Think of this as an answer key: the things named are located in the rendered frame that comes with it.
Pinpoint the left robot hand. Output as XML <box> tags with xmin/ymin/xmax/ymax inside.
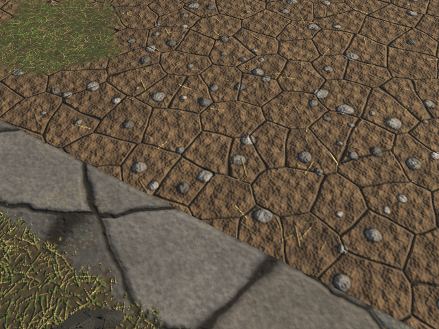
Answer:
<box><xmin>52</xmin><ymin>307</ymin><xmax>124</xmax><ymax>329</ymax></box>

